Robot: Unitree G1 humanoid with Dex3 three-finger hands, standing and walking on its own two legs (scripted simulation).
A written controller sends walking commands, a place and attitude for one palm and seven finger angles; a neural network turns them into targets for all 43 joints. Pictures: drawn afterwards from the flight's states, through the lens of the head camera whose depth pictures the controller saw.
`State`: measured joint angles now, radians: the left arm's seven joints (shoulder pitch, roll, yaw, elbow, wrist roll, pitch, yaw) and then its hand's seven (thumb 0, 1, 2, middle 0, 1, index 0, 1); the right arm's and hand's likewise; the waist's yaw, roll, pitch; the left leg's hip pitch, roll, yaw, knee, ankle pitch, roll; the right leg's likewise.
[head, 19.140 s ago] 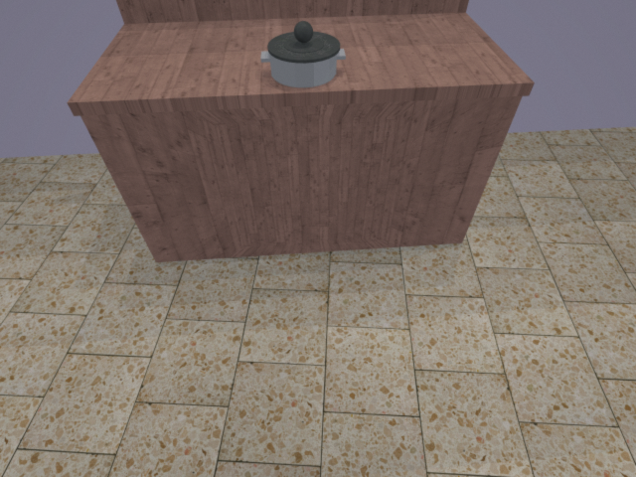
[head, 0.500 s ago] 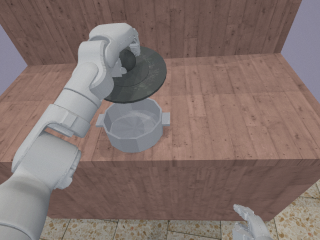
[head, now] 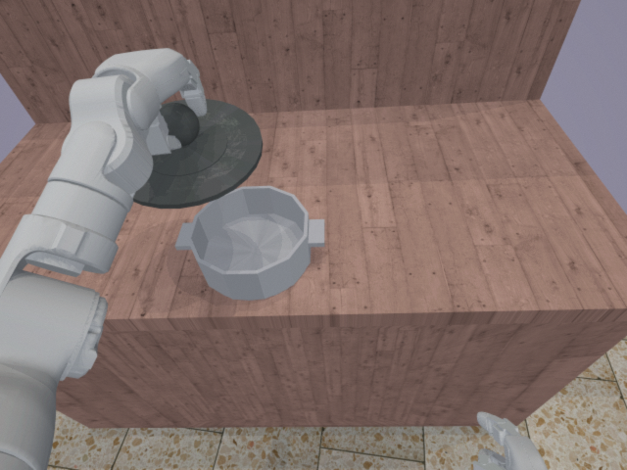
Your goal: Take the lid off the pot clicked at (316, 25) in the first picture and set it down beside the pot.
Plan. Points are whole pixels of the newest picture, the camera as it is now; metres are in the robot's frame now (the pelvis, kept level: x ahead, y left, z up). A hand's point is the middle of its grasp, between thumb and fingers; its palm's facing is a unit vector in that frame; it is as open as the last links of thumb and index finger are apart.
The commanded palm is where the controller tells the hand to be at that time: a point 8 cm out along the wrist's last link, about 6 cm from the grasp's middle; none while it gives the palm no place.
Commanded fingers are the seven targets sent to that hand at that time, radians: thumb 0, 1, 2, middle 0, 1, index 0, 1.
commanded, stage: move the lid sideways beside the pot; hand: left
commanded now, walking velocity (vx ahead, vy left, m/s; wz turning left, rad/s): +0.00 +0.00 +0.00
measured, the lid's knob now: (177, 125) +0.48 +0.18 +0.22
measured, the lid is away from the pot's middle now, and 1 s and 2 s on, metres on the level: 0.06 0.19 0.24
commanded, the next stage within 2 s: lower the lid onto the table in 1.48 s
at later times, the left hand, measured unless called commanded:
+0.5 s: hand (107, 130) +0.44 +0.25 +0.24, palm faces -0.19 -0.04 -0.98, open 8.5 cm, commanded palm +0.42 +0.25 +0.31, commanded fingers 0.00 0.51 1.17 -0.86 -0.92 -0.81 -0.88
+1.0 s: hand (58, 132) +0.43 +0.30 +0.24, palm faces -0.18 -0.04 -0.98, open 8.5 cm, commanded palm +0.41 +0.30 +0.31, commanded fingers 0.00 0.51 1.17 -0.86 -0.92 -0.81 -0.88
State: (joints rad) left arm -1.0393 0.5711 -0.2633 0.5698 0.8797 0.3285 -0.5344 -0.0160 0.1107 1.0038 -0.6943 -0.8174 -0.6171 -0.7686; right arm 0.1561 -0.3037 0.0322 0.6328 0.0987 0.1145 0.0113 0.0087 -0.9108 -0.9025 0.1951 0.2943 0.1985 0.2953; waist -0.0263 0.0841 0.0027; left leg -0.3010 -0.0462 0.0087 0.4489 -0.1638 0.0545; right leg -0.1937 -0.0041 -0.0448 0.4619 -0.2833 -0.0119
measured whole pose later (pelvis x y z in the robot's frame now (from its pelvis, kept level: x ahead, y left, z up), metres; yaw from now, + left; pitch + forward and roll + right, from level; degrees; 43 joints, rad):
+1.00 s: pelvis -0.01 +0.03 +0.00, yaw +1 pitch +3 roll -2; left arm -1.04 0.76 -0.12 0.65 0.90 0.15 -0.57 -0.02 0.11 1.00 -0.69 -0.82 -0.61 -0.77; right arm 0.21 -0.31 0.02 0.62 0.11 0.15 0.01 0.01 -0.91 -0.90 0.20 0.29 0.20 0.30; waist -0.04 0.07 0.02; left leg -0.36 -0.07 0.01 0.46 -0.15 0.09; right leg -0.23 -0.02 -0.05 0.42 -0.24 0.01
